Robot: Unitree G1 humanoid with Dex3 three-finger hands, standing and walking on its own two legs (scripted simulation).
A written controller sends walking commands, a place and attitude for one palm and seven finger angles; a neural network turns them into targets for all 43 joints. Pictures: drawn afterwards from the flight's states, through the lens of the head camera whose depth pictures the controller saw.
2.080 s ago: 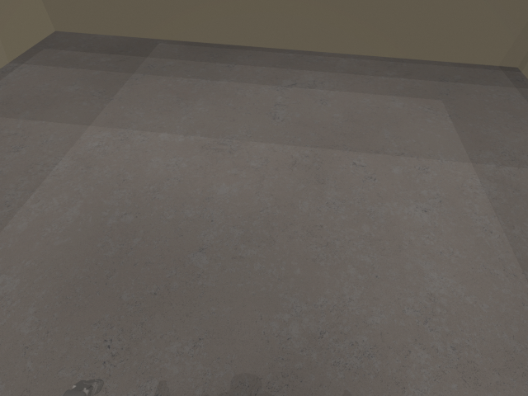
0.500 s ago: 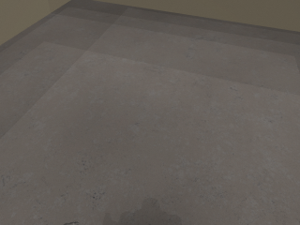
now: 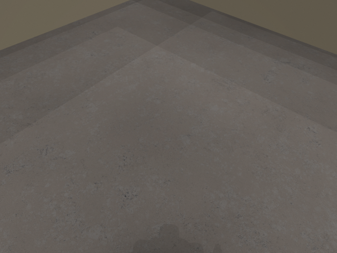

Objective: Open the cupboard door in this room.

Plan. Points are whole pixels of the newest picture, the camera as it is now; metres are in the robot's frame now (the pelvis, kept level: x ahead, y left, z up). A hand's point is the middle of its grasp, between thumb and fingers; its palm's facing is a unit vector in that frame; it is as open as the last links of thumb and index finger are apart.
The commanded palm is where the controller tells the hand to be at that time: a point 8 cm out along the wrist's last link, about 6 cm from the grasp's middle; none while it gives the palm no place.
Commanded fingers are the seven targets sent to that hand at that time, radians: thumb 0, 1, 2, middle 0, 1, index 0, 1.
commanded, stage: turn or walk to find it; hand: left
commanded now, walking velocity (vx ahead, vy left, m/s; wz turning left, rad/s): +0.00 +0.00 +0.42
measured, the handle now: out of the picture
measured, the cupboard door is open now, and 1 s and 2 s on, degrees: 0 0 0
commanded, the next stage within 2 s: stand and wait in 1.34 s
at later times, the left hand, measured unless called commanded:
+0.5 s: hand out of the picture +0.03 +0.18 -0.13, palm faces +0.24 -0.93 -0.27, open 7.4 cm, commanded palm none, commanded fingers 0.00 0.90 0.90 -0.20 -0.30 -0.20 -0.30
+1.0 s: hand out of the picture -0.10 +0.23 -0.16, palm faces +0.47 -0.85 -0.23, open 7.4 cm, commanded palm none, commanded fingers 0.00 0.90 0.90 -0.20 -0.30 -0.20 -0.30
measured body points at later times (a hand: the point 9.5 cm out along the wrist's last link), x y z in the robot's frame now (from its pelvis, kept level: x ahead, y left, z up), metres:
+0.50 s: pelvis -0.02 -0.03 +0.01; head +0.01 -0.05 +0.46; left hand +0.02 +0.23 -0.11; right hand +0.08 -0.27 -0.15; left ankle -0.06 +0.10 -0.65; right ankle +0.00 -0.13 -0.72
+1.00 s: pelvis -0.05 +0.02 +0.02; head -0.04 +0.06 +0.46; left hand -0.13 +0.28 -0.14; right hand +0.13 -0.17 -0.11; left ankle -0.08 +0.10 -0.72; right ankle -0.01 -0.14 -0.65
